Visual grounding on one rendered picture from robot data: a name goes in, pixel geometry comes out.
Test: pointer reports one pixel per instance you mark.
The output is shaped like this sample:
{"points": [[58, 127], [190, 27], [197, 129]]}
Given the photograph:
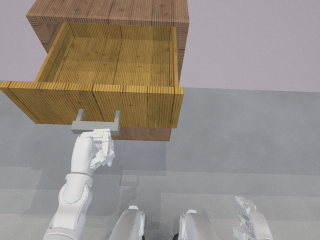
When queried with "left robot thigh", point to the left robot thigh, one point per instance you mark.
{"points": [[130, 225]]}

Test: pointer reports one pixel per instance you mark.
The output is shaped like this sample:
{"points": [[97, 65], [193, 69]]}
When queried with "robot thigh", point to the robot thigh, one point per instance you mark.
{"points": [[193, 226], [130, 225]]}

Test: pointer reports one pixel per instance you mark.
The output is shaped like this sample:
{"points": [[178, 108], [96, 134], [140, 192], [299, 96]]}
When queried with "robot right hand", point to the robot right hand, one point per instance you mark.
{"points": [[253, 227]]}

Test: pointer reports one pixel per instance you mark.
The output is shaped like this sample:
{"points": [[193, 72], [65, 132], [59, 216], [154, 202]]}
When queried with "robot left hand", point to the robot left hand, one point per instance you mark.
{"points": [[97, 143]]}

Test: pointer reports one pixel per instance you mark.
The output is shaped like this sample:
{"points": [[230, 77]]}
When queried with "drawer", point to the drawer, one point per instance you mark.
{"points": [[104, 68]]}

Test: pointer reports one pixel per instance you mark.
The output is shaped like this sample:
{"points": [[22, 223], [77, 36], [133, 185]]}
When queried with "handle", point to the handle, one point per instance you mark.
{"points": [[79, 126]]}

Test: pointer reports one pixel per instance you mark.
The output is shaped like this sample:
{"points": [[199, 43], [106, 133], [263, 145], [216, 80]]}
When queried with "right robot thigh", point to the right robot thigh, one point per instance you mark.
{"points": [[193, 226]]}

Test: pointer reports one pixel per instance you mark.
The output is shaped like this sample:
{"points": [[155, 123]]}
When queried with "cabinet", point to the cabinet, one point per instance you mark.
{"points": [[47, 16]]}

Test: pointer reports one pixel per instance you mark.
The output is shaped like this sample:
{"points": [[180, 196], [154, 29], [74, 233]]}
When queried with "left robot forearm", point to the left robot forearm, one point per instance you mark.
{"points": [[74, 198]]}

